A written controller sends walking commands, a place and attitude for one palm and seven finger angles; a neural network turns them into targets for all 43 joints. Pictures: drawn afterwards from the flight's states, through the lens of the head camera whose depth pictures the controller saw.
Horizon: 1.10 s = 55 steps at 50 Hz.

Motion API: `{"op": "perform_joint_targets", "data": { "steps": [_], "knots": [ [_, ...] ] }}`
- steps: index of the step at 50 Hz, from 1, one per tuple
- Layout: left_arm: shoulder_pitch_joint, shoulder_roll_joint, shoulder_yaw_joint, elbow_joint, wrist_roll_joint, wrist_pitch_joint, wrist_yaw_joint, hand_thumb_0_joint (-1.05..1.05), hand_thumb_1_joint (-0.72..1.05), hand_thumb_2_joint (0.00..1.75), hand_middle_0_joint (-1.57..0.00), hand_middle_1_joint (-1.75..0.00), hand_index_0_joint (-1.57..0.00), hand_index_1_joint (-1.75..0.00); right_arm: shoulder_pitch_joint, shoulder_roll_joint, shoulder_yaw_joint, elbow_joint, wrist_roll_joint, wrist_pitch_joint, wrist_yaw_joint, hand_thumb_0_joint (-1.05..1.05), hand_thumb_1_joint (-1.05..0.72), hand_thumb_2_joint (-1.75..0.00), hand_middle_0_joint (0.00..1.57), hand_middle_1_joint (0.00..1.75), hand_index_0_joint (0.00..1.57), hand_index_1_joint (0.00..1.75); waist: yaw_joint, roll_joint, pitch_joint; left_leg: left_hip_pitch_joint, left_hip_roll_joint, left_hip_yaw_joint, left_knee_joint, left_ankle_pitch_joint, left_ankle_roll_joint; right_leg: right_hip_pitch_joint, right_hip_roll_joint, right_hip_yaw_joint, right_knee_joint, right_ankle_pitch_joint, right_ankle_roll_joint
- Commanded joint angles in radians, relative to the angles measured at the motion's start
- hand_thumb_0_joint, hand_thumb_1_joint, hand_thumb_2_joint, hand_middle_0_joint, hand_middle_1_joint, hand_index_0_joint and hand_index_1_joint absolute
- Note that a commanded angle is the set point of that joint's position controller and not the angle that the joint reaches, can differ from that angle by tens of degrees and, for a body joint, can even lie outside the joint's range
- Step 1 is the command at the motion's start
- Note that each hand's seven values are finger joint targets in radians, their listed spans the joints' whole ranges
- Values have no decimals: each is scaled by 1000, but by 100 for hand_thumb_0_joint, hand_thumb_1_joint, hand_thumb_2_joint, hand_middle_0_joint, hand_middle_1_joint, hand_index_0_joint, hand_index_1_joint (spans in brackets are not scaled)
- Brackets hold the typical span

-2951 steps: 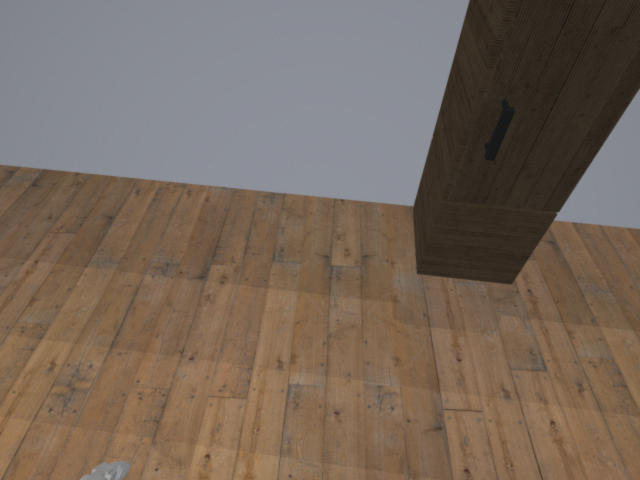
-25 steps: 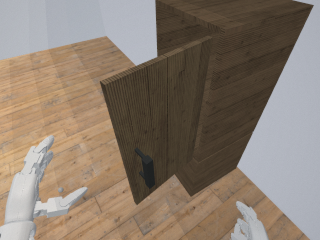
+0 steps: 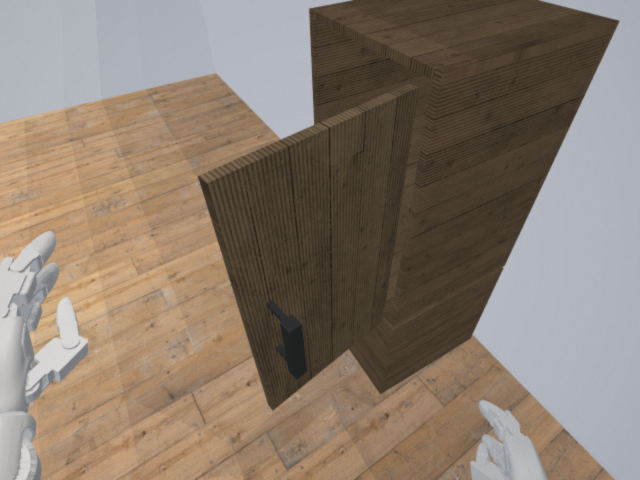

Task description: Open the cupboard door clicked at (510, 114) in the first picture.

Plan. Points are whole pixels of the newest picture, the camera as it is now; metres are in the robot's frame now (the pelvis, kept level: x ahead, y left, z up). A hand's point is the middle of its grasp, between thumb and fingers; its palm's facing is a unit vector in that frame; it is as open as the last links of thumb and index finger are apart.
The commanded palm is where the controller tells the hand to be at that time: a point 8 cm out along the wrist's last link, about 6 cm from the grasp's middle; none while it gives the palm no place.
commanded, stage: draw the hand back to the body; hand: left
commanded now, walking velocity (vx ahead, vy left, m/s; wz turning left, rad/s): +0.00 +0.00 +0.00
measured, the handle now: (286, 339) +0.34 +0.11 -0.07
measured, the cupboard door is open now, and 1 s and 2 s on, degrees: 100 100 100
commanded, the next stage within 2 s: step back with the hand held close in 0.16 s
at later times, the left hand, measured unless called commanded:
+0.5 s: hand (85, 344) +0.19 +0.26 +0.15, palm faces +0.37 -0.79 -0.49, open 7.4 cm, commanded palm +0.13 +0.30 +0.17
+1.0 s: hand out of the picture +0.08 +0.30 +0.15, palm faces +0.48 -0.72 -0.51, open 7.4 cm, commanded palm +0.01 +0.32 +0.17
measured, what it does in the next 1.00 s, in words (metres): shifts its weight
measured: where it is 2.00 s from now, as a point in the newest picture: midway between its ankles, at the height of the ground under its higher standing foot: outside the picture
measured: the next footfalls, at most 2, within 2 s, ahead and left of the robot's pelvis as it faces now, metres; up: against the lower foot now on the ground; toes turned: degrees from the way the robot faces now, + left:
right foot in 1.46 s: -0.30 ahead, -0.11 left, +0.00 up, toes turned +5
left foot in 1.62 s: -0.19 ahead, +0.12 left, +0.00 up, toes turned +4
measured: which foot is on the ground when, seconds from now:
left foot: down 0.00-1.00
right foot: down 0.00-1.00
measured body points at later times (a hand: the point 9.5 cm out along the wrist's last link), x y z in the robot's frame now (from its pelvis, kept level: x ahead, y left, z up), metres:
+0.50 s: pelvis -0.02 +0.00 +0.00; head +0.00 -0.02 +0.45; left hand +0.16 +0.30 +0.18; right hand +0.17 -0.24 -0.08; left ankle -0.01 +0.12 -0.74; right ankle -0.02 -0.12 -0.74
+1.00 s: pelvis -0.11 +0.02 -0.02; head -0.09 +0.03 +0.43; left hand +0.05 +0.33 +0.18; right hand +0.08 -0.21 -0.09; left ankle -0.01 +0.12 -0.74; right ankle -0.05 -0.12 -0.74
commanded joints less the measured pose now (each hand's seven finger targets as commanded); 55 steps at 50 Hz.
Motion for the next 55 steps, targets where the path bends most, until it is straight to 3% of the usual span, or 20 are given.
{"op": "perform_joint_targets", "data": {
  "steps": [1, 3, 9, 13, 14, 15, 16, 18, 21, 23, 28, 31, 36, 42, 45, 47, 49, 52, 53, 55],
  "knots": [
    [-95, 222, 144, -239, 5, -76, 27, 0, 90, 90, -20, -30, -20, -30, -138, -91, -37, -161, -5, -61, -20, 0, -90, -90, 20, 30, 20, 30, 5, 28, -91, 41, -13, -20, -65, 214, 20, -7, 10, 20, -79, 215, -12],
    [-103, 224, 142, -263, 9, -79, 30, 0, 90, 90, -20, -30, -20, -30, -139, -88, -35, -155, -7, -69, -21, 0, -90, -90, 20, 30, 20, 30, 5, 72, -89, 52, -16, -17, -65, 228, 16, -7, 11, 20, -85, 228, -14],
    [-73, 190, 119, -178, 0, -72, 22, 0, 90, 90, -20, -30, -20, -30, -141, -90, -41, -140, -5, -71, -22, 0, -90, -90, 20, 30, 20, 30, -2, -21, -29, 49, -12, -10, -72, 201, 20, -31, 15, 24, -120, 202, -6],
    [-75, 187, 119, -169, -3, -78, 14, 0, 90, 90, -20, -30, -20, -30, -141, -92, -48, -137, -5, -65, -19, 0, -90, -90, 20, 30, 20, 30, -2, -24, -41, 63, -11, -5, -78, 198, 25, -30, 14, 28, -124, 202, -2],
    [-122, 219, 144, -181, -3, -82, 18, 0, 90, 90, -20, -30, -20, -30, -147, -93, -47, -133, -5, -64, -21, 0, -90, -90, 20, 30, 20, 30, 1, -24, -52, 65, -14, -5, -77, 198, 25, -19, 12, 33, -131, 202, -3],
    [-184, 312, 233, -229, 8, -113, 19, 0, 90, 90, -20, -30, -20, -30, -146, -117, -48, -170, 0, -37, -20, 0, -90, -90, 20, 30, 20, 30, -51, -63, 25, -19, 4, -19, -26, 146, 33, -138, -38, 112, -176, 263, -1],
    [-97, 265, 202, -166, 9, -116, 11, 0, 90, 90, -20, -30, -20, -30, -140, -107, -52, -152, -4, -18, -19, 0, -90, -90, 20, 30, 20, 30, -54, -99, -10, -13, -1, -24, -1, 139, 32, -134, -61, 108, -172, 287, -4],
    [-58, 238, 166, -191, 14, -117, 7, 0, 90, 90, -20, -30, -20, -30, -146, -107, -54, -168, -5, 2, -16, 0, -90, -90, 20, 30, 20, 30, -58, -87, -44, -12, -2, -13, 11, 171, 27, -121, -73, 103, -149, 354, -3],
    [17, 235, 172, -226, 11, -126, 12, 0, 90, 90, -20, -30, -20, -30, -141, -109, -58, -189, -5, 22, -19, 0, -90, -90, 20, 30, 20, 30, -57, 6, -131, 1, 12, -12, -7, 300, 22, -75, -63, 71, -77, 446, 0],
    [58, 247, 187, -267, 9, -126, 18, 0, 90, 90, -20, -30, -20, -30, -135, -113, -66, -205, -2, 36, -20, 0, -90, -90, 20, 30, 20, 30, -56, 15, -187, 17, 22, -11, -6, 386, 22, -53, -49, 58, -42, 489, 6],
    [118, 282, 234, -293, 0, -126, 33, 0, 90, 90, -20, -30, -20, -30, -134, -106, -77, -229, 7, 65, -23, 0, -90, -90, 20, 30, 20, 30, -58, -56, -214, -33, 33, -17, 4, 397, 18, -44, -41, 60, -9, 510, 10],
    [128, 284, 239, -293, 0, -131, 40, 0, 90, 90, -20, -30, -20, -30, -135, -108, -79, -234, 7, 69, -27, 0, -90, -90, 20, 30, 20, 30, -57, -23, -199, -76, 39, -27, -17, 363, 18, -47, -29, 56, 4, 451, 13],
    [120, 271, 224, -289, 8, -144, 48, 0, 90, 90, -20, -30, -20, -30, -129, -119, -77, -233, 9, 59, -27, 0, -90, -90, 20, 30, 20, 30, -60, 14, -141, -203, 56, -54, -77, 151, 35, -43, -3, 55, 18, 271, 20],
    [75, 263, 235, -312, 43, -175, 55, 0, 90, 90, -20, -30, -20, -30, -123, -142, -75, -246, 7, 25, -27, 0, -90, -90, 20, 30, 20, 30, -55, 107, -66, -585, 125, -152, -228, -366, 94, 144, 54, 48, 191, 124, 32],
    [35, 261, 246, -322, 63, -191, 55, 0, 90, 90, -20, -30, -20, -30, -122, -139, -77, -244, 4, 3, -27, 0, -90, -90, 20, 30, 20, 30, -53, 132, -54, -702, 166, -193, -247, -480, 121, 208, 75, 49, 288, 123, 37],
    [36, 262, 256, -313, 68, -200, 53, 0, 90, 90, -20, -30, -20, -30, -114, -139, -82, -240, 4, -12, -22, 0, -90, -90, 20, 30, 20, 30, -57, 115, -46, -725, 156, -184, -196, -509, 122, 183, 78, 78, 285, 93, 31],
    [41, 270, 260, -325, 58, -212, 50, 0, 90, 90, -20, -30, -20, -30, -94, -134, -87, -233, 2, -26, -18, 0, -90, -90, 20, 30, 20, 30, -70, 23, -61, -593, 82, -129, -67, -427, 90, 35, 35, 161, 148, 67, 5],
    [26, 273, 222, -375, 32, -215, 57, 0, 90, 90, -20, -30, -20, -30, -52, -108, -85, -185, -1, -38, -9, 0, -90, -90, 20, 30, 20, 30, -86, -141, -97, -180, -43, -28, 239, -191, 4, -393, -113, 305, -121, -139, -68],
    [15, 274, 212, -375, 31, -215, 63, 0, 90, 90, -20, -30, -20, -30, -47, -101, -84, -166, -3, -36, -8, 0, -90, -90, 20, 30, 20, 30, -91, -172, -107, -93, -57, -20, 308, -146, -7, -477, -149, 306, -162, -171, -86],
    [-21, 277, 200, -381, 31, -210, 72, 0, 90, 90, -20, -30, -20, -30, -54, -96, -78, -149, -7, -32, -11, 0, -90, -90, 20, 30, 20, 30, -101, -164, -97, -41, -56, -29, 265, -108, -9, -521, -135, 251, -149, -132, -69]
  ]
}}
